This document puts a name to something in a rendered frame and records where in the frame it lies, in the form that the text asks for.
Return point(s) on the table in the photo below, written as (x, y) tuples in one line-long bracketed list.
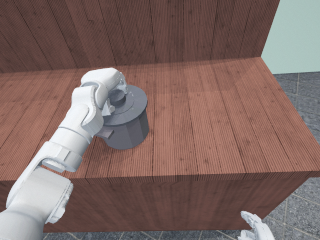
[(223, 135)]

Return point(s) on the robot right hand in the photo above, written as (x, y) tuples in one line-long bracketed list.
[(261, 230)]

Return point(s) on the knob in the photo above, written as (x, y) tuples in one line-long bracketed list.
[(117, 97)]

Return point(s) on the pot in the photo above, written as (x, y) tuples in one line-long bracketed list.
[(126, 136)]

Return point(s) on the left robot forearm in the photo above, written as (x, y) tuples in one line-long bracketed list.
[(66, 147)]

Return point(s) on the robot left hand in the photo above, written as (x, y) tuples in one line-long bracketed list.
[(111, 78)]

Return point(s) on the lid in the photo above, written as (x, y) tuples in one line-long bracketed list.
[(134, 106)]

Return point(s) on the left robot upper arm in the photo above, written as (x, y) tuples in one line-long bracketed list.
[(42, 199)]

